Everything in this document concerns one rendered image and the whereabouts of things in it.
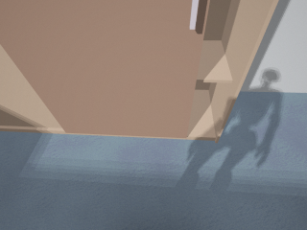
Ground wardrobe door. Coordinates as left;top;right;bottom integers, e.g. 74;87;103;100
0;0;210;138
0;44;61;128

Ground handle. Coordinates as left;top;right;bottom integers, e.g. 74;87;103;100
189;0;199;30

